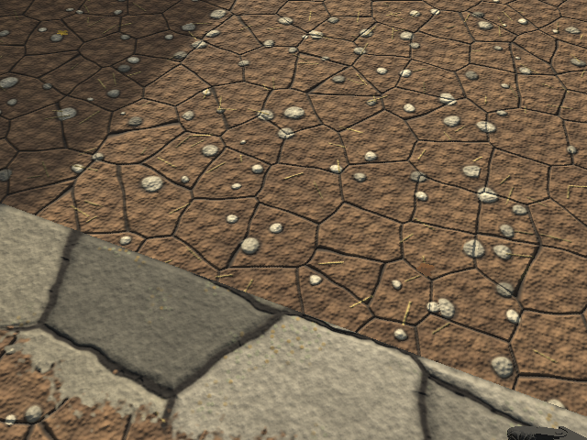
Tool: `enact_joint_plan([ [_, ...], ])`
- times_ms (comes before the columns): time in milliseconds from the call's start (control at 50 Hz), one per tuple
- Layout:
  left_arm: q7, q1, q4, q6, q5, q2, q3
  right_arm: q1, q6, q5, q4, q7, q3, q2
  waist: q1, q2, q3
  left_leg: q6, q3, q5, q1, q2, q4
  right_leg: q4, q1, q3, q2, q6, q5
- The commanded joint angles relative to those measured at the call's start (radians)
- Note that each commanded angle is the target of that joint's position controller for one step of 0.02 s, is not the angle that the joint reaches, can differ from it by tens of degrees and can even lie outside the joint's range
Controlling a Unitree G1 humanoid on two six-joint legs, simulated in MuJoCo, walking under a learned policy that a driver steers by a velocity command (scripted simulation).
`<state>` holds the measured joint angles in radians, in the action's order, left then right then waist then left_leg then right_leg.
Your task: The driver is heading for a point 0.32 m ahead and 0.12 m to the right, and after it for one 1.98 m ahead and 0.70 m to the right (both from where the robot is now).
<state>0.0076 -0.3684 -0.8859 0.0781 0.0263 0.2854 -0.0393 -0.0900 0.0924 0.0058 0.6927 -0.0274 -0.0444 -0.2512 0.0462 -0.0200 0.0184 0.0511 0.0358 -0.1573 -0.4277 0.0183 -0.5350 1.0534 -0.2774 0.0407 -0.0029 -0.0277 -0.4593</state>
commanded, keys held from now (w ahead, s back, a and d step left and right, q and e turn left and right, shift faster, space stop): w+e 0.24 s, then e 0.62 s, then no key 0.14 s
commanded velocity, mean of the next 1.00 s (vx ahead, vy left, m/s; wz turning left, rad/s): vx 0.23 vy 0.00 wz -0.44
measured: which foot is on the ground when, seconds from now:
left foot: down 0.00-0.44, up 0.46-0.90, down 0.92-1.00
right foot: up 0.00-0.42, down 0.44-0.92, up 0.94-1.00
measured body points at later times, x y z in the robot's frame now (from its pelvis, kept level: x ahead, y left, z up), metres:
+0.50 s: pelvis +0.24 -0.05 -0.01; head +0.29 -0.07 +0.43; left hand +0.48 +0.16 -0.10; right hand +0.25 -0.34 -0.14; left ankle +0.10 +0.11 -0.65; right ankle +0.33 -0.15 -0.73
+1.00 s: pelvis +0.33 -0.03 +0.01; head +0.36 -0.02 +0.45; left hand +0.61 +0.13 -0.09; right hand +0.31 -0.34 -0.09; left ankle +0.41 +0.07 -0.73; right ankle +0.30 -0.14 -0.69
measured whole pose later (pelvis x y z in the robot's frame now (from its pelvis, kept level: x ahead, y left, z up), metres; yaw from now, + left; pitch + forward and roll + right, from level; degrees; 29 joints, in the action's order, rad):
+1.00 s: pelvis +0.33 -0.03 +0.01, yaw -30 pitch +2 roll -1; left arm -0.02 -0.17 -0.61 -0.04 0.01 0.32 -0.08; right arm -0.19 0.02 -0.03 0.74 0.02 -0.06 -0.27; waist -0.01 -0.04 0.01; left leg 0.00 -0.06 -0.24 -0.34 0.01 -0.53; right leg 0.87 -0.50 0.17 0.16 0.01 -0.46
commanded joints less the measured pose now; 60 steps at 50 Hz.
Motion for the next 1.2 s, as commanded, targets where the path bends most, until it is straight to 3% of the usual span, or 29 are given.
enact_joint_plan([
  [20,0.000,0.090,0.112,0.030,0.000,0.120,-0.027,-0.168,-0.003,-0.007,0.004,0.005,-0.037,-0.119,-0.095,0.074,-0.092,0.197,-0.393,0.016,0.439,-0.304,0.279,0.155,-0.466,0.033,-0.107,-0.004,0.099],
  [40,-0.001,0.068,0.105,0.015,-0.004,0.109,-0.032,-0.135,0.005,-0.014,0.004,0.002,-0.030,-0.097,-0.059,0.097,-0.070,0.183,-0.328,0.051,0.354,-0.277,0.317,0.119,-0.403,0.045,-0.133,0.000,0.142],
  [80,-0.004,0.031,0.090,-0.015,0.001,0.068,-0.028,-0.119,0.023,-0.014,0.023,-0.001,-0.035,-0.099,-0.030,0.112,-0.048,0.184,-0.240,0.095,0.259,-0.261,0.376,0.091,-0.345,0.050,-0.136,0.014,0.186],
  [160,-0.008,0.107,0.120,-0.028,-0.005,0.059,-0.033,-0.151,0.033,-0.025,0.069,0.016,-0.046,-0.130,-0.037,0.075,-0.001,0.172,-0.104,0.210,0.267,-0.259,0.413,-0.033,-0.438,0.094,-0.123,0.037,0.367],
  [260,0.018,0.251,0.168,-0.018,-0.013,0.025,-0.020,-0.169,0.022,-0.018,0.099,0.032,-0.046,-0.152,-0.086,0.059,0.044,0.119,0.052,0.290,0.302,-0.230,0.405,-0.311,-0.396,0.012,-0.097,0.022,0.586],
  [320,0.040,0.323,0.224,-0.017,-0.023,0.017,-0.017,-0.201,-0.005,-0.007,0.121,0.047,-0.050,-0.175,-0.110,0.068,0.047,0.098,0.101,0.498,0.378,-0.250,0.305,-0.407,-0.375,-0.054,-0.069,0.010,0.552],
  [360,0.054,0.312,0.251,-0.020,-0.023,0.039,-0.027,-0.195,-0.027,0.006,0.122,0.056,-0.057,-0.197,-0.092,0.099,0.015,0.078,0.107,0.630,0.442,-0.271,0.217,-0.434,-0.345,-0.081,-0.042,-0.013,0.450],
  [400,0.062,0.196,0.240,-0.023,-0.025,0.087,-0.052,-0.163,-0.047,0.018,0.108,0.071,-0.066,-0.220,-0.027,0.123,-0.055,0.045,0.117,0.812,0.466,-0.263,0.038,-0.465,-0.210,-0.122,0.019,-0.048,0.358],
  [420,0.055,0.069,0.210,-0.020,-0.026,0.131,-0.076,-0.146,-0.055,0.020,0.099,0.076,-0.063,-0.211,0.039,0.093,-0.117,0.011,0.140,0.772,0.428,-0.219,-0.144,-0.554,-0.049,-0.126,0.056,-0.078,0.443],
  [440,0.032,-0.016,0.203,-0.024,-0.028,0.217,-0.103,-0.184,-0.047,-0.002,0.083,0.073,-0.050,-0.183,0.068,-0.031,-0.202,-0.051,0.150,0.453,0.235,-0.151,-0.432,-0.564,0.204,0.037,-0.053,-0.137,0.819],
  [460,0.013,0.026,0.230,-0.034,-0.036,0.304,-0.106,-0.325,-0.029,-0.059,0.062,0.051,-0.012,-0.055,-0.060,-0.274,-0.321,-0.119,0.086,-0.547,-0.154,0.024,-0.806,-0.454,0.549,0.414,-0.312,-0.326,1.304],
  [480,0.019,0.003,0.271,-0.035,-0.040,0.258,-0.094,-0.316,-0.011,-0.026,0.068,0.031,-0.015,-0.133,0.013,-0.164,-0.534,-0.111,-0.135,-0.566,-0.209,0.042,-0.946,-0.558,0.601,0.617,-0.390,-0.419,1.108],
  [500,0.023,0.060,0.286,-0.038,-0.036,0.205,-0.084,-0.194,-0.013,0.011,0.041,0.028,-0.029,-0.176,0.037,-0.070,-0.430,-0.092,-0.152,-0.465,-0.260,-0.006,-0.928,-0.604,0.507,0.500,-0.328,-0.367,0.943],
  [540,0.012,0.159,0.294,-0.052,-0.012,0.138,-0.064,-0.121,-0.038,-0.005,0.028,0.053,-0.029,-0.162,-0.018,0.028,-0.205,-0.093,-0.126,-0.326,-0.265,-0.067,-0.784,-0.673,0.216,0.360,-0.240,-0.281,0.719],
  [580,0.005,0.202,0.313,-0.061,-0.033,0.138,-0.064,-0.148,-0.068,-0.012,0.020,0.062,-0.037,-0.165,-0.073,-0.027,-0.153,-0.096,-0.123,-0.278,-0.146,-0.071,-0.687,-0.725,0.022,0.320,-0.190,-0.261,0.649],
  [660,-0.016,0.196,0.318,-0.067,-0.032,0.170,-0.078,-0.147,-0.079,-0.021,0.020,0.077,-0.027,-0.124,-0.077,-0.055,-0.186,-0.128,-0.115,-0.214,-0.108,-0.041,-0.502,-0.710,-0.023,0.281,-0.153,-0.249,0.696],
  [780,-0.041,0.207,0.340,-0.105,-0.024,0.171,-0.080,-0.051,-0.084,-0.010,-0.011,0.070,-0.028,-0.123,-0.040,-0.116,-0.147,-0.132,-0.143,-0.128,-0.080,-0.014,-0.297,-0.731,-0.050,0.372,-0.110,-0.192,0.235],
  [840,-0.038,0.191,0.343,-0.114,-0.023,0.166,-0.081,-0.044,-0.065,-0.004,-0.020,0.058,-0.033,-0.129,-0.026,-0.145,-0.144,-0.114,-0.142,-0.166,-0.028,0.006,-0.178,-0.697,-0.004,0.431,-0.114,-0.184,0.279],
  [880,-0.039,0.206,0.350,-0.120,-0.016,0.156,-0.077,-0.090,-0.052,-0.001,-0.008,0.048,-0.038,-0.130,-0.053,-0.150,-0.152,-0.089,-0.123,-0.117,0.059,0.009,-0.020,-0.649,0.018,0.447,-0.104,-0.161,0.345],
  [900,-0.040,0.205,0.350,-0.124,-0.010,0.142,-0.072,-0.124,-0.048,-0.004,0.003,0.042,-0.043,-0.136,-0.072,-0.141,-0.152,-0.070,-0.112,-0.021,0.149,-0.010,0.107,-0.610,-0.004,0.427,-0.076,-0.131,0.349],
  [920,-0.040,0.163,0.347,-0.125,-0.014,0.102,-0.059,-0.139,-0.049,-0.023,-0.002,0.043,-0.056,-0.190,-0.056,-0.047,-0.164,-0.019,-0.224,0.033,0.253,-0.155,0.167,-0.502,-0.082,0.360,-0.017,-0.078,0.211],
  [940,-0.036,0.135,0.369,-0.117,-0.012,0.077,-0.054,-0.096,-0.062,-0.048,-0.006,0.047,-0.076,-0.280,0.008,0.264,-0.106,0.122,-0.448,0.225,0.284,-0.332,0.210,-0.330,-0.268,0.147,0.155,-0.013,-0.059],
  [960,-0.035,0.161,0.367,-0.101,-0.032,0.155,-0.075,-0.100,-0.062,-0.062,-0.023,0.046,-0.068,-0.227,-0.042,0.295,-0.111,0.235,-0.576,0.298,0.246,-0.429,0.233,-0.086,-0.313,0.124,0.138,0.038,-0.180],
  [980,-0.032,0.153,0.344,-0.098,-0.025,0.193,-0.091,-0.072,-0.061,-0.050,-0.039,0.049,-0.058,-0.194,-0.037,0.202,-0.107,0.229,-0.507,0.308,0.238,-0.395,0.210,0.044,-0.316,0.147,0.122,0.054,-0.131],
  [1000,-0.035,0.134,0.315,-0.107,-0.020,0.177,-0.091,-0.037,-0.063,-0.032,-0.043,0.051,-0.052,-0.169,-0.021,0.146,-0.092,0.181,-0.410,0.304,0.236,-0.327,0.184,0.096,-0.313,0.140,0.115,0.072,-0.082],
  [1020,-0.040,0.126,0.303,-0.117,-0.023,0.154,-0.086,-0.024,-0.065,-0.015,-0.045,0.051,-0.046,-0.150,-0.021,0.137,-0.082,0.153,-0.359,0.303,0.250,-0.291,0.171,0.131,-0.325,0.137,0.109,0.088,-0.043],
  [1100,-0.036,0.170,0.308,-0.126,-0.015,0.057,-0.049,-0.033,-0.081,-0.015,-0.031,0.050,-0.030,-0.118,-0.037,0.184,-0.084,0.136,-0.223,0.326,0.271,-0.207,0.164,-0.066,-0.233,0.055,0.068,0.120,0.022],
  [1140,-0.029,0.212,0.320,-0.122,-0.019,0.027,-0.032,-0.054,-0.090,-0.013,-0.020,0.050,-0.035,-0.137,-0.067,0.234,-0.097,0.140,-0.212,0.313,0.276,-0.202,0.157,-0.264,-0.124,0.002,0.030,0.122,0.003],
  [1200,-0.022,0.184,0.297,-0.117,-0.010,0.055,-0.042,-0.087,-0.099,0.001,-0.004,0.047,-0.040,-0.165,-0.068,0.239,-0.093,0.147,-0.245,0.290,0.276,-0.218,0.129,-0.533,-0.001,-0.038,0.034,0.100,0.133],
])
